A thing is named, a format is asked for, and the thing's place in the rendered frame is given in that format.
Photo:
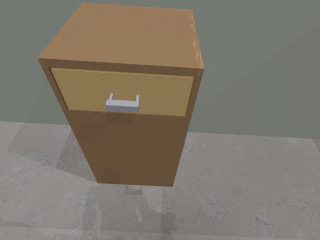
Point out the handle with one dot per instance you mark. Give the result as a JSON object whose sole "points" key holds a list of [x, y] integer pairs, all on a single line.
{"points": [[122, 105]]}

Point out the cabinet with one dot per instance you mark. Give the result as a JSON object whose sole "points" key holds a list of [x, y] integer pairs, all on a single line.
{"points": [[128, 148]]}

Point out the drawer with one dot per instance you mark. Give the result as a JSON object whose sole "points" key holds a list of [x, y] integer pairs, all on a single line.
{"points": [[88, 90]]}

